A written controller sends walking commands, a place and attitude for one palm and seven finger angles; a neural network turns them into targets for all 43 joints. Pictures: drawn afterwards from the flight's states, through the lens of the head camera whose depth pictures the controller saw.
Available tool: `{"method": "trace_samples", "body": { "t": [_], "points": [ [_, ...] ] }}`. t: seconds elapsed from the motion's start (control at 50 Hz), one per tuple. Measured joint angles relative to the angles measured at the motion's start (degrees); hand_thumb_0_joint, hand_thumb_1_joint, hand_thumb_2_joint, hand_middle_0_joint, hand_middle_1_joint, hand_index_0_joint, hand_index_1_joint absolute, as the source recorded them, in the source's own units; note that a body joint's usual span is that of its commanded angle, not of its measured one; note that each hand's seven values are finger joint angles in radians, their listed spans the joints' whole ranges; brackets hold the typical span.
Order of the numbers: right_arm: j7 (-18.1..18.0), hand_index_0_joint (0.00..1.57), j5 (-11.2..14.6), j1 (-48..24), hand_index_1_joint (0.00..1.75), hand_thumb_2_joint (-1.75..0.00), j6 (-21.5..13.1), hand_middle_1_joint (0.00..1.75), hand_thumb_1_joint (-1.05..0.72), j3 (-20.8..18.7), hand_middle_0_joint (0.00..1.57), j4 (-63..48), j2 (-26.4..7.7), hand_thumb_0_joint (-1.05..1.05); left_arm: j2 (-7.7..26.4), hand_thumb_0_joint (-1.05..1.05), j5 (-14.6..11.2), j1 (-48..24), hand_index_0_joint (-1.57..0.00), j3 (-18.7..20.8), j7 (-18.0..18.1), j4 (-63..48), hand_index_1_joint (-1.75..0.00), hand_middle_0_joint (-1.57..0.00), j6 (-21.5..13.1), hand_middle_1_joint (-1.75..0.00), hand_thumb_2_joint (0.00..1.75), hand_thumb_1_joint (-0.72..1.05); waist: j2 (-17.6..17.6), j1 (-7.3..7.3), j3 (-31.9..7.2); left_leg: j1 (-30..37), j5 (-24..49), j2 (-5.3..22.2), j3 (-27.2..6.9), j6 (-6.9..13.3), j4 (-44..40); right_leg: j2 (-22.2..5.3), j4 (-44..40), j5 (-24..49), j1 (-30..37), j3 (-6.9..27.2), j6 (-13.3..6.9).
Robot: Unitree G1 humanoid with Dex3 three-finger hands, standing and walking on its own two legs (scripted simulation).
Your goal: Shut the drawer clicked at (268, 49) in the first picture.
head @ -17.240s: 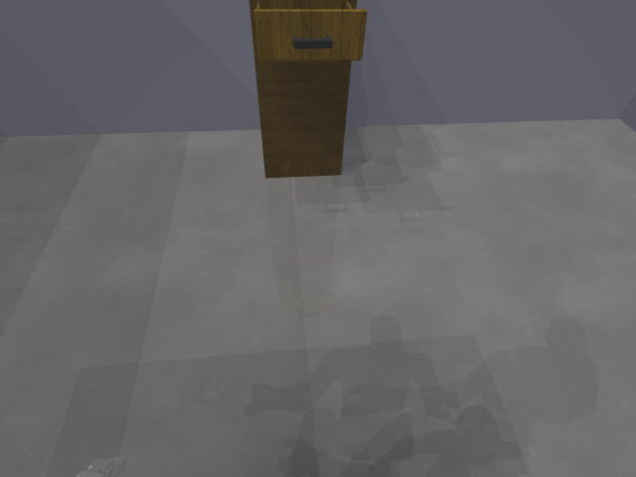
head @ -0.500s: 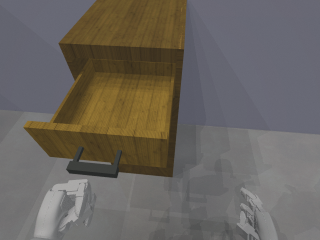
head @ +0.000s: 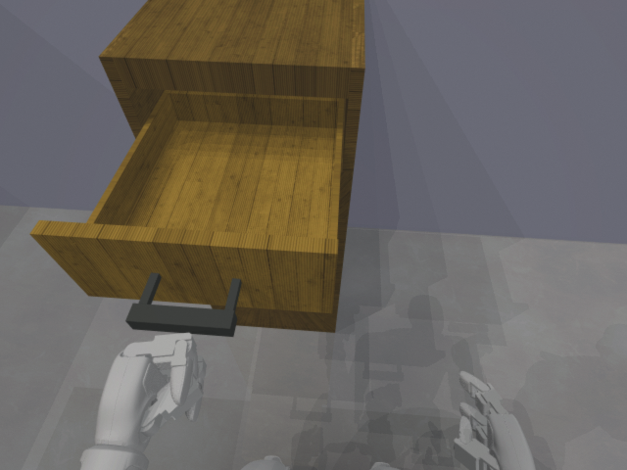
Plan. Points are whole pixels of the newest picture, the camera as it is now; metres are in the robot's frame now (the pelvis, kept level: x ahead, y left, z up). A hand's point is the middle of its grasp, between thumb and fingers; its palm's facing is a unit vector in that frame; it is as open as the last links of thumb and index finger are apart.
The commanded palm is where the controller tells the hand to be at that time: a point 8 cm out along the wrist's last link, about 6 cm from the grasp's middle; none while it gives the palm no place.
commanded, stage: bring the fist close to the handle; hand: left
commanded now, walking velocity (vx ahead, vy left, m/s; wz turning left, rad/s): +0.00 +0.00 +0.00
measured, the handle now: (188, 302) +0.30 +0.17 +0.07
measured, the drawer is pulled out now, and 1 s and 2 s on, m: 0.29 0.23 0.11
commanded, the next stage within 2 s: push the drawer shut in 0.20 s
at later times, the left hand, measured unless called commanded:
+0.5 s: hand (214, 372) +0.22 +0.12 +0.07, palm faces -0.03 -1.00 -0.05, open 3.2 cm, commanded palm +0.20 +0.18 +0.08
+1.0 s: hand (227, 322) +0.27 +0.12 +0.07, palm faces -0.03 -1.00 -0.06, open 3.3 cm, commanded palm +0.26 +0.18 +0.08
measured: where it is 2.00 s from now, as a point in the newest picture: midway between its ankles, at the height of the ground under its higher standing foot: outside the picture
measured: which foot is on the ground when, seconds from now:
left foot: down 0.00-1.00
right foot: down 0.00-1.00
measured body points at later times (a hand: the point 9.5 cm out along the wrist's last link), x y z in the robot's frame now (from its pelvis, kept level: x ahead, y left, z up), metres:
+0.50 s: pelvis +0.00 -0.01 +0.00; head +0.05 -0.02 +0.44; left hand +0.21 +0.18 +0.07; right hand +0.18 -0.24 -0.07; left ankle +0.00 +0.08 -0.68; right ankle +0.01 -0.10 -0.68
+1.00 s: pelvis +0.01 -0.02 +0.01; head +0.05 -0.04 +0.46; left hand +0.27 +0.17 +0.08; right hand +0.17 -0.26 -0.08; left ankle +0.00 +0.08 -0.68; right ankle +0.01 -0.10 -0.68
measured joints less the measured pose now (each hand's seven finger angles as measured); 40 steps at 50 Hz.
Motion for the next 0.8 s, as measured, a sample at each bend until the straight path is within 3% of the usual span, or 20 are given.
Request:
{"method": "trace_samples", "body": {
  "t": [0.22, 0.36, 0.8],
  "points": [
    [0.0, 0.20, 0.1, 0.7, 0.30, -0.90, 1.4, 0.30, -0.91, 0.0, 0.20, -1.7, -0.6, 0.01, -0.6, 0.01, 1.2, 0.5, -1.40, -2.6, 1.0, -0.7, -1.60, -1.40, 1.7, -1.60, 0.90, 0.90, 0.3, -0.49, -0.4, -0.4, -0.1, 0.1, 0.1, -0.1, 0.3, 0.0, 0.5, -0.2, -0.5, 0.1, -0.1],
    [0.0, 0.20, 0.1, 0.7, 0.30, -0.90, 2.1, 0.30, -0.91, 0.1, 0.20, -2.2, -0.6, 0.01, 0.2, 0.01, 1.1, 0.3, -1.40, -1.0, 2.5, -0.8, -1.60, -1.40, 0.6, -1.60, 0.90, 0.90, 0.0, -0.43, -0.5, -0.5, -0.4, 0.4, -0.2, -0.6, 0.6, 0.4, 0.8, -0.5, -0.6, -0.2, -0.7],
    [-0.7, 0.20, 0.3, 0.1, 0.30, -0.90, 1.6, 0.30, -0.91, 0.5, 0.20, 1.5, -1.8, 0.01, 1.6, 0.00, -0.7, -14.1, -1.40, 2.1, 0.0, 10.7, -1.60, -1.40, 1.7, -1.60, 0.94, 0.90, 0.0, -0.92, 0.3, 0.8, 0.8, 0.6, -1.3, -1.8, -1.9, 0.7, -1.4, 0.0, 0.7, -1.1, -1.7]
  ]
}}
